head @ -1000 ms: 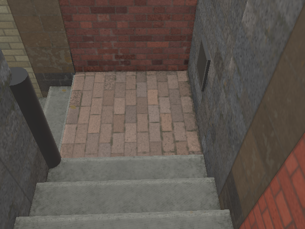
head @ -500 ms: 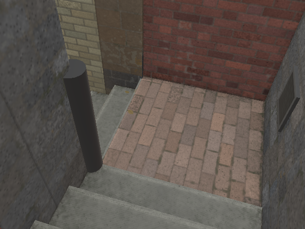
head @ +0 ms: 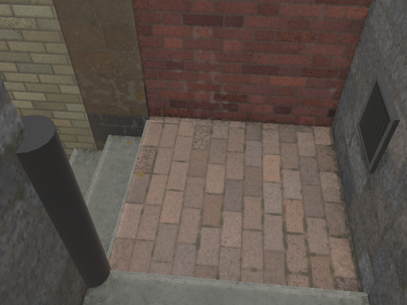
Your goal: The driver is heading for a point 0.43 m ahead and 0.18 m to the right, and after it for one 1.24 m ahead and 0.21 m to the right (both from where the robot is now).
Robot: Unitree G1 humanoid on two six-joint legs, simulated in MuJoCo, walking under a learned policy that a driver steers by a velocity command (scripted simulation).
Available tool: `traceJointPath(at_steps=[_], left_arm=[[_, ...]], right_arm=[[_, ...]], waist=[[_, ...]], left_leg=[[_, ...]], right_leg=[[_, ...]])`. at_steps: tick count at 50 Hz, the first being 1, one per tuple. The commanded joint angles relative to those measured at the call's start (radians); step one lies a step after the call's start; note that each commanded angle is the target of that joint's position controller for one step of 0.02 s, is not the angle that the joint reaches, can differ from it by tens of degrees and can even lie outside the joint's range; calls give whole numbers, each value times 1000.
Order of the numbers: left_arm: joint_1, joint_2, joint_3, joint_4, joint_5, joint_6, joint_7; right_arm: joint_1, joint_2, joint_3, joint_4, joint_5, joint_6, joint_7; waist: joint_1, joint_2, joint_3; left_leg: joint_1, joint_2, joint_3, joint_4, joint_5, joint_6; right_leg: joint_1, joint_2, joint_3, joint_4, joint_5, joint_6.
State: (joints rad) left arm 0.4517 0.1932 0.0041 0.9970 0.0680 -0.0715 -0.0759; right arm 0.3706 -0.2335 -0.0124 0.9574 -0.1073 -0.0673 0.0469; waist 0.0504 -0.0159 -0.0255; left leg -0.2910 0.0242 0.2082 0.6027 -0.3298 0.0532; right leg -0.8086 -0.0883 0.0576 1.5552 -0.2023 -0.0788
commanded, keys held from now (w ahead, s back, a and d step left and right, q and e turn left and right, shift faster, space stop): w+e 0.58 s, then w+q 0.16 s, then q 0.26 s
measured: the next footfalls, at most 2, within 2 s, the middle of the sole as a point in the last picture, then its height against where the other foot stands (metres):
right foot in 0.44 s outside the picture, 0.17 m lower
left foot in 0.88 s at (240, 304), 0.17 m lower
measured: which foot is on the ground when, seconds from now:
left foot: down 0.00-0.44, up 0.46-0.86, down 0.88-1.00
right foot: up 0.00-0.42, down 0.44-0.90, up 0.92-1.00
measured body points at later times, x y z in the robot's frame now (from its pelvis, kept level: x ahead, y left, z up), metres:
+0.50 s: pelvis +0.26 -0.10 -0.15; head +0.28 -0.11 +0.30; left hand +0.50 +0.06 -0.27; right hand +0.03 -0.23 -0.28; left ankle +0.06 +0.10 -0.64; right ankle +0.28 -0.20 -0.89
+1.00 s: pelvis +0.55 -0.11 -0.34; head +0.56 -0.11 +0.11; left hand +0.66 +0.11 -0.48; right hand +0.54 -0.39 -0.47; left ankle +0.63 -0.07 -1.06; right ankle +0.43 -0.23 -0.79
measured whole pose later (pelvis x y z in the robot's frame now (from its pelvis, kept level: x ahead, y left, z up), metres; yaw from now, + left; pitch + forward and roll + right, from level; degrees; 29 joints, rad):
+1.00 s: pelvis +0.55 -0.11 -0.34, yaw -16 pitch +0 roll -1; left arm 0.34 0.23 -0.01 0.90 0.06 -0.06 -0.08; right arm 0.28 -0.28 -0.04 0.94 -0.07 -0.09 0.07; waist 0.02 0.00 0.00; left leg -0.41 -0.05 0.06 0.66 -0.24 0.08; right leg -0.70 -0.03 0.06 2.02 -0.68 0.08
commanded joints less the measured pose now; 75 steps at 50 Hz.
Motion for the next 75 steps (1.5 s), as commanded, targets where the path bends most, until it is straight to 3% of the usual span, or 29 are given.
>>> traceJointPath(at_steps=[1,9,18,22,23,24,26,28,30,33,36,37,38,39,43,44,45,46,47,49,51,56,60,64,66,70,71,73,75], left_arm=[[52,-30,1,-5,25,3,-19],[-230,25,-10,-107,14,9,-36],[-566,42,-9,-197,61,30,-37],[-58,256,111,-16,33,-29,-5],[218,334,134,71,61,-11,1],[396,296,129,121,76,-2,8],[309,204,97,107,15,-28,20],[94,44,37,39,40,-37,20],[-163,15,5,-62,-11,-76,29],[-202,168,39,-91,19,-94,-6],[-4,22,-6,-40,25,-102,62],[-30,111,51,-14,-150,-66,123],[-65,165,56,-27,-143,-38,148],[1,67,-11,-34,43,-54,77],[89,168,16,-8,25,-27,45],[74,264,42,15,94,-12,-8],[173,87,11,-18,53,-13,-52],[42,107,1,-102,-5,-5,-69],[-115,169,13,-164,-27,-1,-56],[-163,150,0,-246,-29,-7,8],[-78,27,-37,-232,6,-9,57],[-140,72,-20,-279,38,22,30],[-246,178,11,-349,26,-10,55],[-492,101,-11,-429,-26,24,80],[-308,102,-8,-379,6,18,73],[-338,131,18,-392,-22,19,51],[-203,135,20,-354,-26,13,48],[-193,214,55,-381,-47,14,41],[-119,271,85,-376,-26,2,31]], right_arm=[[133,46,38,9,7,-51,-37],[330,74,80,150,-44,-65,-49],[409,-47,10,221,36,-32,-119],[338,-60,1,214,-36,15,-27],[462,57,22,200,-11,9,29],[245,-29,-10,97,39,-10,50],[-216,-77,-13,-106,87,-59,6],[-219,-72,-15,-134,52,-70,-33],[-31,34,14,-71,30,-41,-47],[238,30,18,22,11,-6,12],[-189,-70,25,-101,34,-13,7],[-307,-38,-7,-166,86,-10,-32],[-348,-51,-5,-175,109,-3,-44],[-322,-121,-5,-144,36,5,-11],[-219,-149,-36,-70,53,-9,9],[99,-211,-76,35,77,-29,-10],[389,-339,-112,91,85,-24,-8],[328,-347,-111,46,54,-23,9],[315,-305,-105,19,11,-26,10],[95,-210,-57,-35,57,-31,31],[-163,-43,15,-97,8,-47,11],[-175,-182,1,-155,47,-101,-47],[-131,-234,-10,-219,27,-84,-31],[90,-214,-50,-186,104,-36,-39],[-44,-235,-51,-238,52,-33,-18],[-118,-249,-64,-296,89,-16,-10],[-220,-251,-62,-334,42,-11,-6],[-164,-211,-56,-326,65,11,29],[-142,-173,-55,-347,79,29,19]], waist=[[-22,51,105],[-90,43,186],[-254,39,284],[10,-103,-50],[6,-245,-420],[132,-160,-465],[180,-78,-129],[9,93,35],[-118,112,153],[-219,-9,99],[-5,42,47],[-36,5,11],[-16,-30,59],[-5,-28,171],[-1,24,120],[-130,35,-5],[-184,358,-399],[-205,330,-461],[-241,114,-293],[-105,34,-68],[74,-25,114],[28,5,-23],[-22,52,-84],[-196,76,-97],[-107,126,-144],[-85,75,-150],[-37,80,-170],[-23,-65,-195],[14,-166,-211]], left_leg=[[-111,297,-200,-289,309,209],[58,312,-100,-140,163,143],[292,348,-94,70,97,60],[-117,204,46,742,109,-53],[-389,111,7,1161,-458,-128],[-554,81,-78,1293,-507,-140],[-886,133,-140,1328,-508,-132],[-722,184,-243,1062,-319,-89],[-389,182,-312,551,153,-49],[4,44,-186,686,361,-50],[-423,160,-353,123,928,-64],[-132,70,-318,80,933,-63],[-95,72,-338,29,838,-72],[-267,93,-241,-4,708,-61],[-7,55,-132,-265,746,-1],[443,-12,-75,-110,868,27],[1028,178,-271,119,1443,341],[1136,314,-567,83,1645,421],[1000,326,-579,69,1423,364],[408,370,-697,-49,704,344],[-280,299,-615,-222,487,288],[-454,44,-451,-137,177,206],[-152,124,-597,108,677,203],[359,186,-881,127,847,261],[245,152,-886,200,943,284],[79,63,-830,164,942,268],[-38,71,-807,227,1030,256],[-320,-89,-638,224,788,133],[-670,-200,-424,579,-351,-54]], right_leg=[[-17,-70,71,-378,349,-15],[-27,-74,41,-767,764,-7],[128,-35,-106,-1239,415,0],[1113,35,-212,-1180,709,-100],[1690,-113,-18,-810,1152,-261],[1769,-183,106,-837,1199,-305],[1407,-252,258,-1045,509,-294],[877,-253,275,-1029,396,-277],[264,-170,150,-1156,186,-242],[-191,-68,41,-995,-9,-237],[318,-88,135,-787,-172,-153],[240,-62,148,-914,-170,-115],[244,-89,159,-878,-175,-107],[297,-125,114,-715,-242,-83],[423,-88,69,-437,-61,-2],[262,-21,-37,-216,90,59],[-7,132,-131,387,-419,175],[-299,171,-85,705,-732,214],[-502,130,-56,685,-666,212],[-492,15,32,515,-437,153],[-121,-51,109,327,-70,83],[144,-5,-36,-181,225,153],[79,41,-13,-196,46,187],[-267,72,48,-523,-282,217],[-103,75,61,-356,-71,199],[151,135,-32,-560,-164,158],[327,132,-11,-503,-34,142],[745,91,74,-781,586,-70],[992,-252,453,-1008,871,-400]])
